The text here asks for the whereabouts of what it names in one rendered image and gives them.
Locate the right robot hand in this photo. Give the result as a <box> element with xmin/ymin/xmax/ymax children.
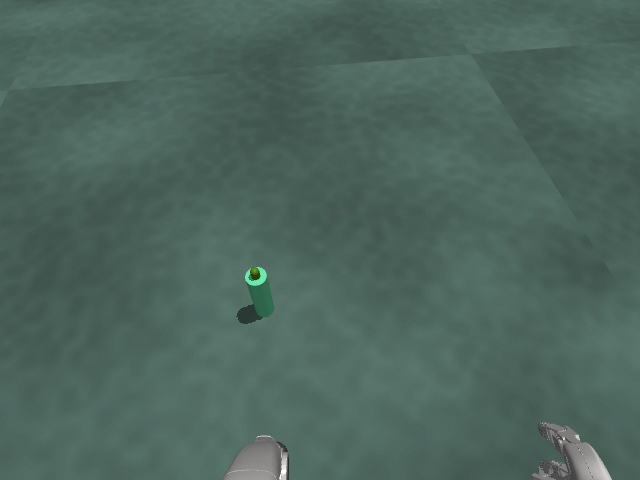
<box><xmin>532</xmin><ymin>422</ymin><xmax>612</xmax><ymax>480</ymax></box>

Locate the bottle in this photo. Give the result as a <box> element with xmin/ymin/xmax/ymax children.
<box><xmin>245</xmin><ymin>267</ymin><xmax>274</xmax><ymax>317</ymax></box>

